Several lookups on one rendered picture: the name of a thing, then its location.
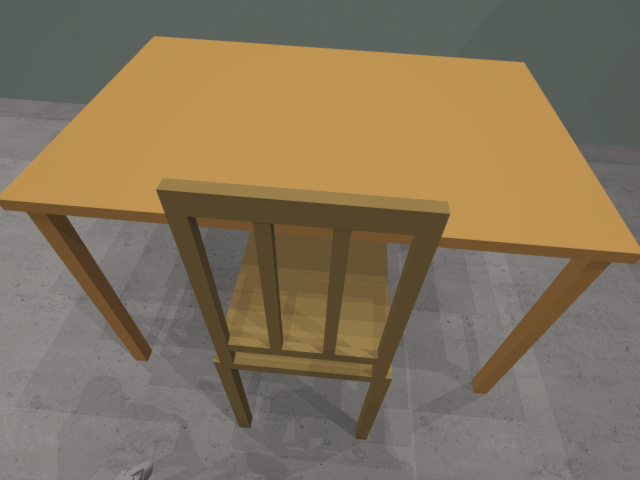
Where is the table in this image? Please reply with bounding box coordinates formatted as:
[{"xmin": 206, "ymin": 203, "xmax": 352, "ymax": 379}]
[{"xmin": 0, "ymin": 36, "xmax": 640, "ymax": 394}]

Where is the chair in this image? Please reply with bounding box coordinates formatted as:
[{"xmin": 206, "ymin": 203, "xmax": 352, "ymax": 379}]
[{"xmin": 156, "ymin": 178, "xmax": 450, "ymax": 440}]

